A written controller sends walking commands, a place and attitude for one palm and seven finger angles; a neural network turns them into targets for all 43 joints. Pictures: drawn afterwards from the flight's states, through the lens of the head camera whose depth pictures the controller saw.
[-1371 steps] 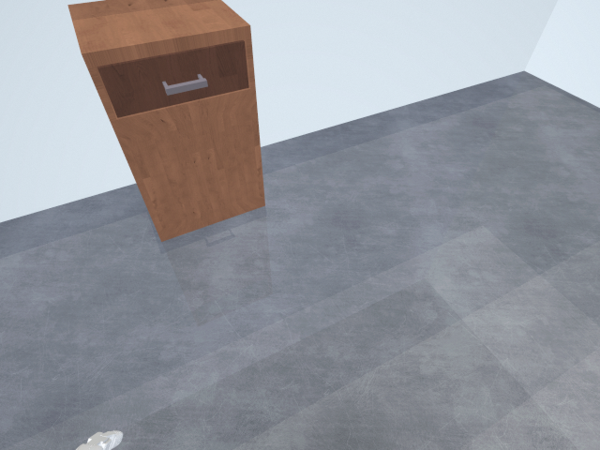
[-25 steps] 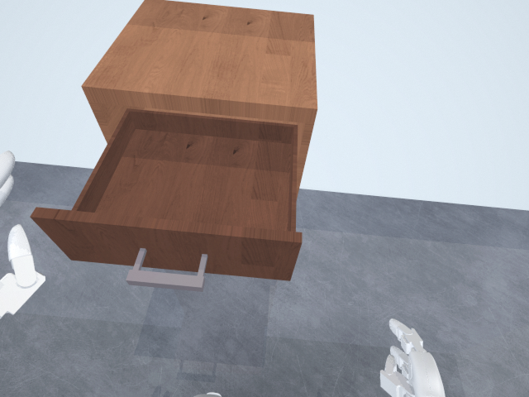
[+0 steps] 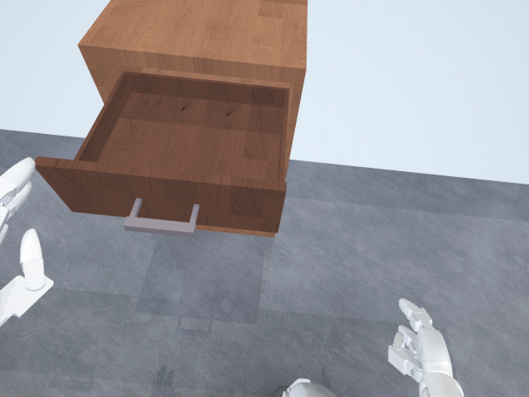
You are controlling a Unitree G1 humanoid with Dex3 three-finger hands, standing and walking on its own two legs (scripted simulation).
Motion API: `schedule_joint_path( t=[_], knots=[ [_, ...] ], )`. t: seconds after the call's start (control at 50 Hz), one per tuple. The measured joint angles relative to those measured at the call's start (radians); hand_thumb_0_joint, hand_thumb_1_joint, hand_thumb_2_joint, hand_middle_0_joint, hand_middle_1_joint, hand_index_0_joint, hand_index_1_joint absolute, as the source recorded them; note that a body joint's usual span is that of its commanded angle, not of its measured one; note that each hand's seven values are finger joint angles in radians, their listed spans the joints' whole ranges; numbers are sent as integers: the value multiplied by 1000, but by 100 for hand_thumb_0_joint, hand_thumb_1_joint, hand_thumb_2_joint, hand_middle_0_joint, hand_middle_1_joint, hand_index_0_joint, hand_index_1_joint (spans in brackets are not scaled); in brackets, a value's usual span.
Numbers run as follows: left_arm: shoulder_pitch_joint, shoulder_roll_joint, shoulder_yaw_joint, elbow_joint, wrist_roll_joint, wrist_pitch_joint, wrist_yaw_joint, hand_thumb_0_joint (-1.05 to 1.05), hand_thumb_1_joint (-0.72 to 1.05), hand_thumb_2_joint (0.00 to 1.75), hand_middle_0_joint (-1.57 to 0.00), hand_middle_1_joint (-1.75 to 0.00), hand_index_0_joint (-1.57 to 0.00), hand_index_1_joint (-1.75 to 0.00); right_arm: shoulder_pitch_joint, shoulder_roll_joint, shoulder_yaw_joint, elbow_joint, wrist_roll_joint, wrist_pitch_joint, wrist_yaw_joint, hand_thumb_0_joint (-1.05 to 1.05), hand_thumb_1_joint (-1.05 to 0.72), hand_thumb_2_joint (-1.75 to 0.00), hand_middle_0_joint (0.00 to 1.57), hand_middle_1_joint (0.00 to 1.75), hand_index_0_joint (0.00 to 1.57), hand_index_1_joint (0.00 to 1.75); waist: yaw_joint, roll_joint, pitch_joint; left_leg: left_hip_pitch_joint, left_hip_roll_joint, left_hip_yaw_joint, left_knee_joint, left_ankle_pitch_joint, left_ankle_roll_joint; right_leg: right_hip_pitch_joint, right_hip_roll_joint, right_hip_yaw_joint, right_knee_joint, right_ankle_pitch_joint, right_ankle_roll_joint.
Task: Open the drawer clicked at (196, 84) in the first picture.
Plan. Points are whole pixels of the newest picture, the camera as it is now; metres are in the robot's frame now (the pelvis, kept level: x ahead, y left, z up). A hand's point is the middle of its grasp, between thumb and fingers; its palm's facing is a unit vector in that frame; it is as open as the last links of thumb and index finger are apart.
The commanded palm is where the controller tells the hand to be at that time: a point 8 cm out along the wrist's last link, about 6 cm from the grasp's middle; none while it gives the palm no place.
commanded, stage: step back with the hand held close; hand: left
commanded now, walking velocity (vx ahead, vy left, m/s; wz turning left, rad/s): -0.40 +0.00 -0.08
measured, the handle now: (163, 217) +0.42 +0.21 -0.08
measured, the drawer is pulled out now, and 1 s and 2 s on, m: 0.30 0.30 0.30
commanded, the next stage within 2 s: stop stepping back and stand still in 0.06 s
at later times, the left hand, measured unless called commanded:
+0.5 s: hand out of the picture +0.08 +0.17 +0.16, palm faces +0.27 -0.83 -0.49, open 7.4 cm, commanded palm +0.02 +0.23 +0.18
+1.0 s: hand out of the picture +0.02 +0.16 +0.17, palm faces +0.33 -0.83 -0.45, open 7.4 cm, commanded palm -0.04 +0.22 +0.18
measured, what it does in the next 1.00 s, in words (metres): walks backwards: right foot, then left foot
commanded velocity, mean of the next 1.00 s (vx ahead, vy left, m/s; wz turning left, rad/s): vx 0.06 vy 0.05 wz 0.00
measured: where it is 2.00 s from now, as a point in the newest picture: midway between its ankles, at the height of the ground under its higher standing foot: outside the picture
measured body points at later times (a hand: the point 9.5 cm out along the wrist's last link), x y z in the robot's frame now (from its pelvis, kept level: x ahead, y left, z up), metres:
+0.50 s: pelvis -0.11 -0.05 +0.00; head -0.09 -0.04 +0.45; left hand +0.06 +0.21 +0.19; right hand +0.03 -0.32 -0.07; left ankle -0.17 +0.07 -0.73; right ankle -0.04 -0.12 -0.73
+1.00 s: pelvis -0.16 -0.06 +0.00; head -0.17 -0.05 +0.45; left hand +0.00 +0.21 +0.19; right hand -0.02 -0.29 -0.07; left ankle -0.16 +0.05 -0.73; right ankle -0.09 -0.13 -0.71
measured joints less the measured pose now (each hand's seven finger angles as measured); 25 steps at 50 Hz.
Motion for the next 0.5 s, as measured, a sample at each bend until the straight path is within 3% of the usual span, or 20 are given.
schedule_joint_path(
  t=[0.06,0.14,0.18,0.2,0.22,0.26,0.32,0.4,0.5],
  knots=[
    [41,-7,21,-20,-7,8,3,1,89,90,-22,-30,-21,-30,18,36,12,13,-15,-27,12,2,-91,-90,20,30,20,30,16,10,-18,-14,27,1,11,6,-12,2,17,-5,118,-114,13],
    [17,-41,15,-40,-11,9,10,1,89,90,-21,-30,-21,-30,33,62,41,26,-14,-55,33,2,-91,-90,20,30,20,30,42,43,-20,-35,67,-4,32,20,-38,112,15,-23,1,-45,17],
    [-21,-63,4,-27,-10,1,4,1,89,90,-21,-30,-21,-30,22,60,55,34,-11,-58,43,2,-91,-90,20,30,21,30,53,75,-6,-62,99,-11,74,14,-53,150,37,-43,-81,-39,-11],
    [-44,-76,-8,-15,-6,-1,0,1,89,90,-21,-30,-21,-30,13,53,57,37,-10,-53,46,2,-91,-90,20,30,21,30,47,101,7,-79,118,-21,97,16,-37,153,56,-58,-94,-24,-33],
    [-59,-82,-18,-3,-3,-1,-3,1,89,90,-21,-30,-21,-30,7,49,59,39,-6,-43,48,2,-90,-90,20,30,21,30,37,107,14,-108,109,-30,157,-40,-23,145,57,-66,-98,-3,-52],
    [-64,-84,-38,20,-4,0,-9,1,89,90,-21,-30,-21,-30,5,41,58,40,5,-18,48,2,-90,-90,21,30,21,30,18,90,18,-167,47,-50,342,-123,-2,131,36,-67,-109,29,-63],
    [4,-77,-37,50,-2,8,-8,1,89,90,-21,-30,-21,-30,28,27,60,24,8,22,35,2,-91,-90,21,30,21,30,-9,55,-12,-174,-14,-24,468,-127,5,120,14,-47,-146,70,-66],
    [85,-57,-35,64,0,28,7,1,88,90,-22,-30,-21,-30,81,-4,47,7,4,32,9,2,-91,-90,20,30,21,30,-28,32,-62,-70,-38,18,341,-159,25,114,12,-38,-191,113,-73],
    [76,-51,-54,23,16,22,24,1,88,90,-22,-30,-21,-30,141,-71,21,4,-5,-4,-2,2,-91,-90,20,30,20,30,-29,52,-78,122,-12,17,-60,-91,79,92,36,-90,-190,139,-71]
  ],
)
